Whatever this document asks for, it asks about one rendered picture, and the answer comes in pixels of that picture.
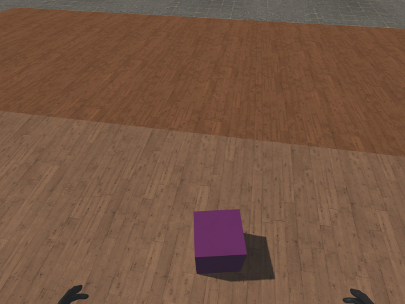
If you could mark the carton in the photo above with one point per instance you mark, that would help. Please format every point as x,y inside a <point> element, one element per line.
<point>219,242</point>

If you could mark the left robot hand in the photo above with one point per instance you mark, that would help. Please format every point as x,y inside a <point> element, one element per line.
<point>71,295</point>

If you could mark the right robot hand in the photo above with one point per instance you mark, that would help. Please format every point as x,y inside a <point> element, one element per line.
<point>361,298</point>

